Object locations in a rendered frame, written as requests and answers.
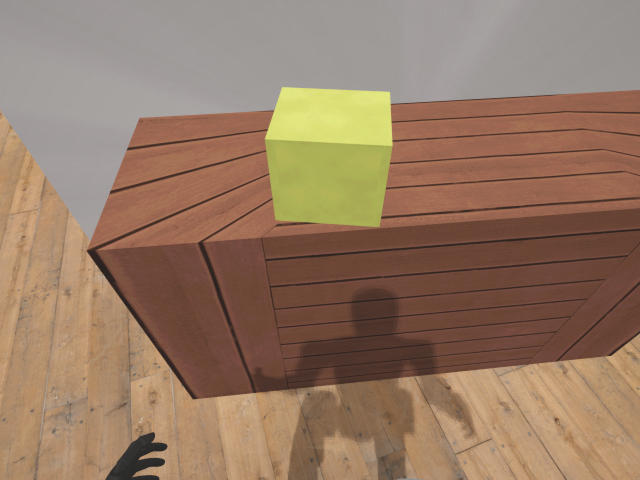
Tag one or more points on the pedestal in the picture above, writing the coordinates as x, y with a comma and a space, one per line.
509, 235

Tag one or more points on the carton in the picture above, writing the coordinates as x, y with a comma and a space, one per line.
328, 155

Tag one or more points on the robot left hand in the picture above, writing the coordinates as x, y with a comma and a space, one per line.
129, 462

